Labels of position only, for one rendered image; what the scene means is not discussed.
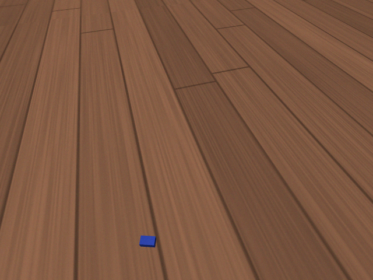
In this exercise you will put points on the small box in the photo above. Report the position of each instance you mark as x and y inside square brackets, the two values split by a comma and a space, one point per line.
[147, 241]

